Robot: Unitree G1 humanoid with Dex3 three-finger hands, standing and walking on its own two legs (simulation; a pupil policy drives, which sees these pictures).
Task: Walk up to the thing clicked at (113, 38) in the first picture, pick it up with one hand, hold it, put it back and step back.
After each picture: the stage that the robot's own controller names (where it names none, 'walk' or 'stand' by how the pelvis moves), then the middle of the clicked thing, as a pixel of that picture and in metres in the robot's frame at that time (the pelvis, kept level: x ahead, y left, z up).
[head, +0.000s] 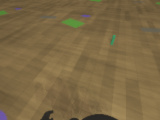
stand; (112, 40) +1.95 -0.49 -0.65
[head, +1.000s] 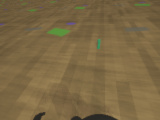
walk; (98, 44) +1.86 +0.00 -0.63
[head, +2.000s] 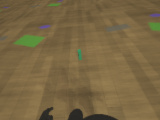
walk; (79, 54) +1.26 +0.33 -0.65
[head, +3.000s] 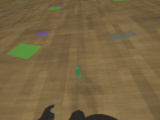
walk; (77, 72) +0.83 +0.29 -0.65
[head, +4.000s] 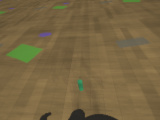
walk; (80, 85) +0.59 +0.22 -0.65
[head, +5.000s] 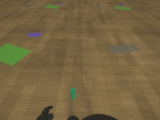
stand; (73, 93) +0.47 +0.22 -0.64
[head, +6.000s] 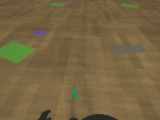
stand; (75, 95) +0.44 +0.19 -0.65
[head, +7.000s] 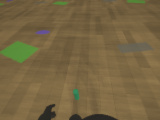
stand; (76, 94) +0.43 +0.20 -0.64
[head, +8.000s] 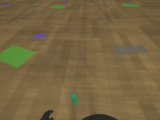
stand; (74, 99) +0.39 +0.21 -0.66
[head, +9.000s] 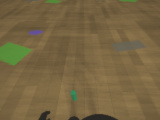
stand; (73, 95) +0.40 +0.22 -0.65
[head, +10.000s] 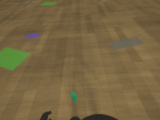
stand; (74, 97) +0.38 +0.24 -0.65
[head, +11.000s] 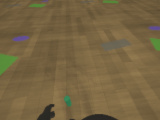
stand; (68, 101) +0.34 +0.26 -0.64
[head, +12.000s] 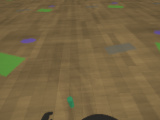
stand; (70, 102) +0.37 +0.25 -0.65
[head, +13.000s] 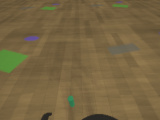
stand; (71, 101) +0.37 +0.24 -0.66
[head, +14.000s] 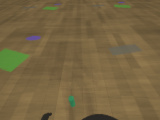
stand; (72, 101) +0.37 +0.23 -0.66
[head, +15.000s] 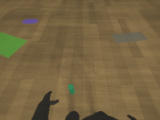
go down; (71, 89) +0.40 +0.21 -0.63
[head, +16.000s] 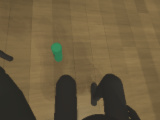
go down; (57, 53) +0.50 +0.22 -0.24
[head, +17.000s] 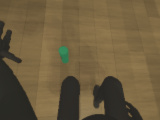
close in; (64, 56) +0.50 +0.20 -0.27
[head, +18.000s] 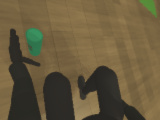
close in; (34, 45) +0.49 +0.24 -0.18
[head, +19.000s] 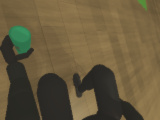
close; (22, 44) +0.48 +0.26 -0.18
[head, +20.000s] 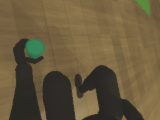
lift; (34, 51) +0.43 +0.23 -0.18
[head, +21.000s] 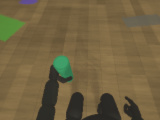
lift; (65, 71) +0.34 +0.17 +0.03
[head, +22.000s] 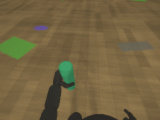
hold; (68, 77) +0.31 +0.16 +0.05
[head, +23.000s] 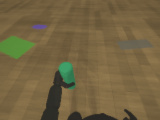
hold; (68, 78) +0.31 +0.16 +0.04
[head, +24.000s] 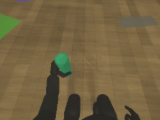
crouch; (65, 67) +0.38 +0.18 -0.02
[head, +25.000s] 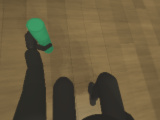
lower; (43, 39) +0.53 +0.23 -0.05
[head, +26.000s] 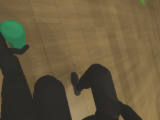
lower; (16, 41) +0.49 +0.26 -0.19
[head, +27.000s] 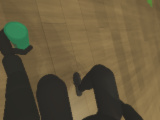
lower; (20, 41) +0.48 +0.26 -0.19
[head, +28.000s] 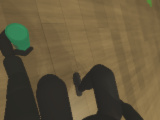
lower; (21, 43) +0.48 +0.26 -0.18
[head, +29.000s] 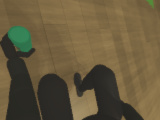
lower; (23, 45) +0.47 +0.25 -0.18
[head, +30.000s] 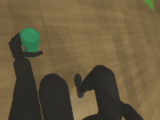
open; (30, 46) +0.48 +0.23 -0.18
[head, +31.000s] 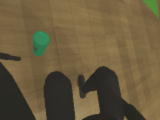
stand; (39, 46) +0.47 +0.23 -0.19
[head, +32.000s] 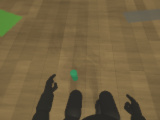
walk; (74, 75) +0.44 +0.17 -0.45
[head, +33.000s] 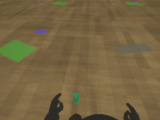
stand; (76, 98) +0.40 +0.16 -0.60
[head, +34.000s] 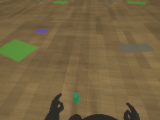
stand; (76, 98) +0.39 +0.17 -0.60
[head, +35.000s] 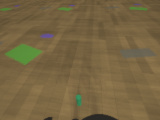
stand; (78, 100) +0.40 +0.16 -0.65
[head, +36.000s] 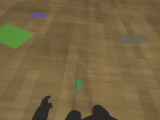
walk; (78, 85) +0.47 +0.10 -0.64
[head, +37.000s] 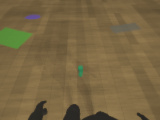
walk; (80, 71) +0.68 +0.16 -0.63
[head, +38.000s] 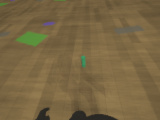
stand; (83, 61) +1.00 +0.22 -0.63
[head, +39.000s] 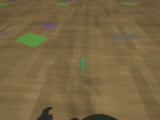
stand; (82, 64) +1.02 +0.19 -0.65
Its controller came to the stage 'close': yes
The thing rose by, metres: 0.69
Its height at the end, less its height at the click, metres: +0.00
